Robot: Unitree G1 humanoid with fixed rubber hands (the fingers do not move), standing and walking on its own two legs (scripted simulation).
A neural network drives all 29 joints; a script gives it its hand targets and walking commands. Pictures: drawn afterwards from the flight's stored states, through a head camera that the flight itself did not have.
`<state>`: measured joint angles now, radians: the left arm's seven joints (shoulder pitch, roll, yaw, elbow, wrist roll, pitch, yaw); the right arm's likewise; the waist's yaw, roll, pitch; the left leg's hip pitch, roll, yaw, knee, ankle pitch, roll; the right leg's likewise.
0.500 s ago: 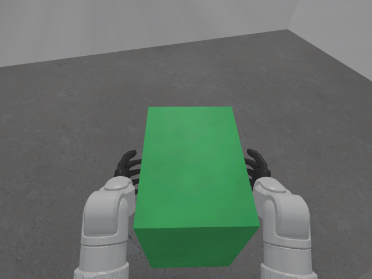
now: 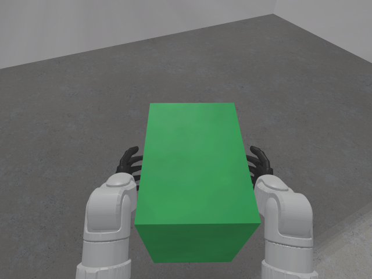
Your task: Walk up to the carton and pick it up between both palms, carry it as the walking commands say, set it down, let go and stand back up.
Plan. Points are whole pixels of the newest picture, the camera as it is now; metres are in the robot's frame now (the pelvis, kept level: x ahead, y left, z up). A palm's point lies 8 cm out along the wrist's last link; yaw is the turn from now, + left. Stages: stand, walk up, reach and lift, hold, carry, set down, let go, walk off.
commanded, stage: carry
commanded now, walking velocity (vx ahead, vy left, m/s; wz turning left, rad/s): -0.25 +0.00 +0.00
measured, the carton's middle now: (192, 186) +0.32 -0.01 +0.03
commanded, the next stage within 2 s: none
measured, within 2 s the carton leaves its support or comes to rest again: neither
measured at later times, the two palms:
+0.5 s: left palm out of the picture +0.06 +0.10 +0.08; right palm out of the picture +0.05 -0.17 +0.07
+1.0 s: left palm out of the picture -0.17 +0.18 +0.07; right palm out of the picture -0.14 -0.09 +0.08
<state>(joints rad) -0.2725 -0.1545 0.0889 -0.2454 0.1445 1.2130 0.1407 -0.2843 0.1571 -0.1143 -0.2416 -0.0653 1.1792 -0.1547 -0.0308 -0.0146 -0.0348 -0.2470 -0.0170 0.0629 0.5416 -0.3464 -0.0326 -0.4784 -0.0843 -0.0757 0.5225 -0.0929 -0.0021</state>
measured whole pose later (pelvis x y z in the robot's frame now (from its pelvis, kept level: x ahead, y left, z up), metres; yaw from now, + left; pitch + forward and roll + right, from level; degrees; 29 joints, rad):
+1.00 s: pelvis -0.43 +0.01 +0.01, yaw +1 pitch +2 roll -2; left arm -0.19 -0.14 0.09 -0.24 0.11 1.23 0.16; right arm -0.25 0.15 -0.06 -0.17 -0.08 1.18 -0.14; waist 0.04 -0.02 0.00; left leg -0.29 0.02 0.04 0.50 -0.24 0.04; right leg -0.60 0.00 -0.01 1.08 -0.43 0.04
